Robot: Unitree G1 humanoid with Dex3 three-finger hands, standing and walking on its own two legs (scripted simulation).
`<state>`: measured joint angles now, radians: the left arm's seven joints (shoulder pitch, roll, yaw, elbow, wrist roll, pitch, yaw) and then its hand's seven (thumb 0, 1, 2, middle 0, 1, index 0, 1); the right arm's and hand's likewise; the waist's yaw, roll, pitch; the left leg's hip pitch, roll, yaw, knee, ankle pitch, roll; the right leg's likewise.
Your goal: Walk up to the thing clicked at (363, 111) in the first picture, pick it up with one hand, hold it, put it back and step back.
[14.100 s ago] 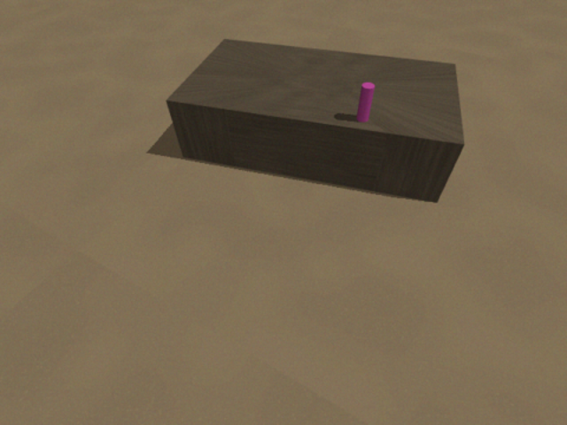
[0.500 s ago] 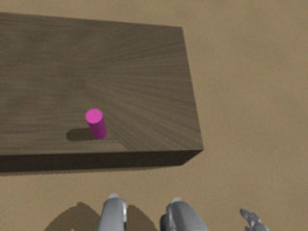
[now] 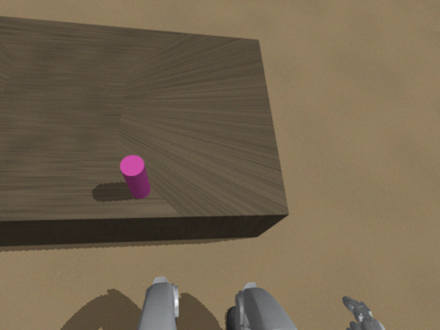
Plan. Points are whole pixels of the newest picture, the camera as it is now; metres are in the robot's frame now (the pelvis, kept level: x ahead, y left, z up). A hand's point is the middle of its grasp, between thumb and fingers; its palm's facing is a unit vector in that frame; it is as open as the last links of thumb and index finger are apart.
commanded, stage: go down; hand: left
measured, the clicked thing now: (136, 178) +0.47 +0.18 -0.23
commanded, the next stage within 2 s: approach in 0.54 s
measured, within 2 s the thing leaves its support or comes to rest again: neither
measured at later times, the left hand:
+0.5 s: hand out of the picture +0.40 +0.38 +0.06, palm faces +0.11 -0.99 +0.03, open 16.7 cm
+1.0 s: hand (8, 176) +0.39 +0.35 -0.03, palm faces +0.06 -1.00 +0.06, open 17.4 cm
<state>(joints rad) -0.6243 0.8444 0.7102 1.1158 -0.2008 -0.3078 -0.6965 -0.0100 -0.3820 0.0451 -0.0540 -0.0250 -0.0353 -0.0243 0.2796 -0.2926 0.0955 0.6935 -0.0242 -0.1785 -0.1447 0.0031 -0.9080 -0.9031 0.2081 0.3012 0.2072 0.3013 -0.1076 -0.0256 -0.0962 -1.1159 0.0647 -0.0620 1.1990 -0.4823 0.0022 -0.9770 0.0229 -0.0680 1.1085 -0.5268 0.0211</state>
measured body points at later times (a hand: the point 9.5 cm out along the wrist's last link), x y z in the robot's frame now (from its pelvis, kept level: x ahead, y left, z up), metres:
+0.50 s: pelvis +0.00 +0.00 -0.01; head +0.15 +0.06 +0.42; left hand +0.39 +0.43 +0.06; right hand +0.09 -0.27 -0.09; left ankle +0.04 +0.11 -0.64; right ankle +0.00 -0.14 -0.64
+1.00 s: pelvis -0.02 +0.00 -0.04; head +0.15 +0.06 +0.37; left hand +0.38 +0.41 -0.03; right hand +0.09 -0.28 -0.13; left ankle +0.04 +0.11 -0.64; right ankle +0.00 -0.14 -0.64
